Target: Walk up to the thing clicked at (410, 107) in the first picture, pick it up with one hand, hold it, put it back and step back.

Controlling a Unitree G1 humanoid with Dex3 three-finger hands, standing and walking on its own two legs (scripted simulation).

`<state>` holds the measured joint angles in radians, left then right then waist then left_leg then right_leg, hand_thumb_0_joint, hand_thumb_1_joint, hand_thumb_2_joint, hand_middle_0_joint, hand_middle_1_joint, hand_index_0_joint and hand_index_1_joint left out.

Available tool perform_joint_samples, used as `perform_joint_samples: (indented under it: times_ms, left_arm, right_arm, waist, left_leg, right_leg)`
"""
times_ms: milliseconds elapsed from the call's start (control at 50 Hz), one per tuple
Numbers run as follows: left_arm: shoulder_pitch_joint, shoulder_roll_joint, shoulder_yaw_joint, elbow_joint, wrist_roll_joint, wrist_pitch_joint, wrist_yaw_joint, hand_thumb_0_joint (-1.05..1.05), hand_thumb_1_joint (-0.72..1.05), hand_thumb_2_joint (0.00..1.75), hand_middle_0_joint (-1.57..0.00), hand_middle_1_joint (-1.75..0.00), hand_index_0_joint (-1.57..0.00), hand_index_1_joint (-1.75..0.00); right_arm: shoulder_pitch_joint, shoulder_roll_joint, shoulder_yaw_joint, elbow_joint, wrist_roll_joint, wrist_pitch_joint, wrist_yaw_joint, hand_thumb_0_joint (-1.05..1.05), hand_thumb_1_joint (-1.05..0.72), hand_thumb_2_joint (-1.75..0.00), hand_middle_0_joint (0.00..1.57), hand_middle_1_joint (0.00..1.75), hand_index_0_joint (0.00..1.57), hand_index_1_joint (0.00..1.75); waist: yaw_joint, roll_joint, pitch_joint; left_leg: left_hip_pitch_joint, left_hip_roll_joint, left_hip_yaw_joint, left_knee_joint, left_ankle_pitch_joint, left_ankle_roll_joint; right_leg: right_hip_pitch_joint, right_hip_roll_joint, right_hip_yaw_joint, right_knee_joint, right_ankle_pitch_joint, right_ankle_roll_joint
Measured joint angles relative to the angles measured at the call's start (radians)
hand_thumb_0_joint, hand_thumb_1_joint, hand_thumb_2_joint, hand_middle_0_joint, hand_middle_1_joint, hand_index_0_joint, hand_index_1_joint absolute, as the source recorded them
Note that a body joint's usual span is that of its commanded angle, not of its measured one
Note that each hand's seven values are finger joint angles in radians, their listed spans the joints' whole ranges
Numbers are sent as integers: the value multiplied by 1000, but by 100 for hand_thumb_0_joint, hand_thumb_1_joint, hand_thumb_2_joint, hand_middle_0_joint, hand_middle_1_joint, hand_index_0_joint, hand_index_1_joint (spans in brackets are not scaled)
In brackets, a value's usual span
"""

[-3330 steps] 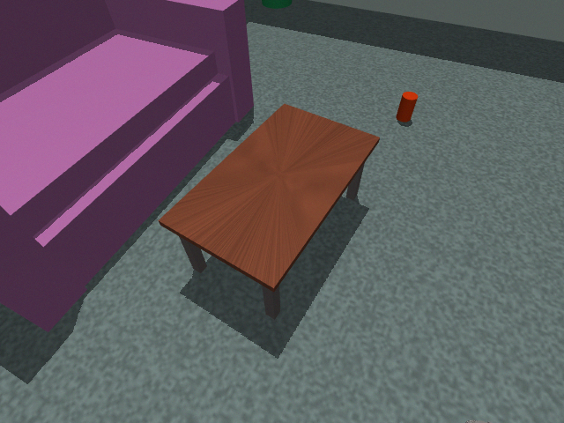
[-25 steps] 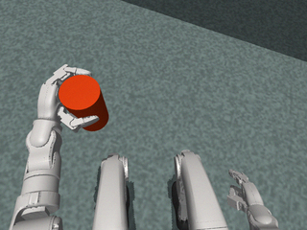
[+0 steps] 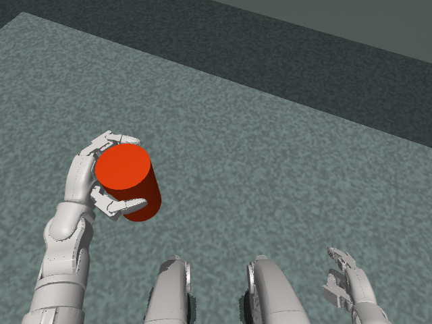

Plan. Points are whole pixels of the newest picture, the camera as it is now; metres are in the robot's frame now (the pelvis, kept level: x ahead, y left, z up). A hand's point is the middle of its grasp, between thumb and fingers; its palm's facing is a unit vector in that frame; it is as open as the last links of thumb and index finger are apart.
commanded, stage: lift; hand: left
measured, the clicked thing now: (133, 186) +0.35 +0.16 +0.00
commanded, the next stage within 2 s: hold in 0.98 s
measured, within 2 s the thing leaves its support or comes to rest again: neither
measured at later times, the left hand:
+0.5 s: hand (118, 156) +0.35 +0.16 +0.10, palm faces -0.14 -0.99 +0.01, open 11.5 cm
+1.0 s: hand (121, 145) +0.36 +0.15 +0.13, palm faces -0.15 -0.99 +0.02, open 11.5 cm
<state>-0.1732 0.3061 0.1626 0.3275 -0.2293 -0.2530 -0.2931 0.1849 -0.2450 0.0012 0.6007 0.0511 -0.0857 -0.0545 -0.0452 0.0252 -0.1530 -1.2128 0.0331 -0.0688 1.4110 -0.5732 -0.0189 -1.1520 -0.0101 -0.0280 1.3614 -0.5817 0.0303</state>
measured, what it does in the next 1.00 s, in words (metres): rises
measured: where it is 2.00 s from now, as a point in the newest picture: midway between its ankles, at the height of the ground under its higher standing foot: outside the picture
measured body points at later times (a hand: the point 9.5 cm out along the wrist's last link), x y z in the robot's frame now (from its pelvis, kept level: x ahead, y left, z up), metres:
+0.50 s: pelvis +0.02 +0.00 +0.06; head +0.10 +0.00 +0.51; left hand +0.36 +0.21 +0.10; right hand +0.15 -0.25 -0.04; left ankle +0.05 +0.12 -0.60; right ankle +0.04 -0.14 -0.60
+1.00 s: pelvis +0.03 -0.01 +0.09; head +0.09 -0.01 +0.53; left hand +0.36 +0.20 +0.13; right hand +0.17 -0.26 -0.02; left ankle +0.05 +0.12 -0.60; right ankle +0.04 -0.14 -0.60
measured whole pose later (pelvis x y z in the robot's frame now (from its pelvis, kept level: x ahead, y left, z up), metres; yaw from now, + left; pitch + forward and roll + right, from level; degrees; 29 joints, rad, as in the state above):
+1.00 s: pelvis +0.03 -0.01 +0.09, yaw +0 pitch +10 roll -1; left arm -0.16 0.24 0.15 0.49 -0.24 -0.35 -0.34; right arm 0.22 -0.23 0.01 0.66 0.02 -0.06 -0.08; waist -0.03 0.02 -0.06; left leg -0.68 0.04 -0.03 0.96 -0.45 -0.03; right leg -0.65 -0.01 0.00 0.94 -0.46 0.02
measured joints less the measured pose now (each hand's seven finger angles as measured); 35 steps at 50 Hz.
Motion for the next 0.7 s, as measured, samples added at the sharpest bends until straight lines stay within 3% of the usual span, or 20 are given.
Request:
perform_joint_samples:
  times_ms: [700]
  left_arm:
    - [18, -58, -11, 132, -12, -81, -36, -1, -52, 101, -62, -95, -63, -95]
  right_arm:
    - [46, 11, 8, 47, -29, 11, -14, 1, -91, -90, 20, 30, 20, 30]
  waist:
    - [9, -9, 74]
  left_leg:
    - [442, 7, 36, -383, 107, -7]
  right_leg:
    - [420, 1, 20, -362, 107, -9]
